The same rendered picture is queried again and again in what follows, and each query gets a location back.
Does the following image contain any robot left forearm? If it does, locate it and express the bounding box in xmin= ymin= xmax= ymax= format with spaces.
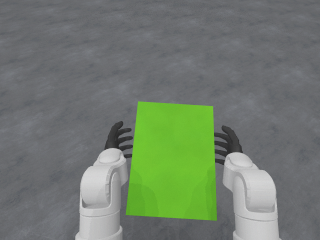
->
xmin=75 ymin=148 xmax=128 ymax=240

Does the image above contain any robot right forearm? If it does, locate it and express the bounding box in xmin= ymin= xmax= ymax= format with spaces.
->
xmin=222 ymin=152 xmax=282 ymax=240

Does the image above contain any robot right hand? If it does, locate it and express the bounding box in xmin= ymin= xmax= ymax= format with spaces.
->
xmin=214 ymin=125 xmax=243 ymax=165

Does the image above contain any robot left hand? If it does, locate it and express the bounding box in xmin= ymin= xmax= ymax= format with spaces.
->
xmin=104 ymin=121 xmax=133 ymax=158

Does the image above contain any carton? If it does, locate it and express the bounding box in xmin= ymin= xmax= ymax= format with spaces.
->
xmin=125 ymin=101 xmax=217 ymax=221

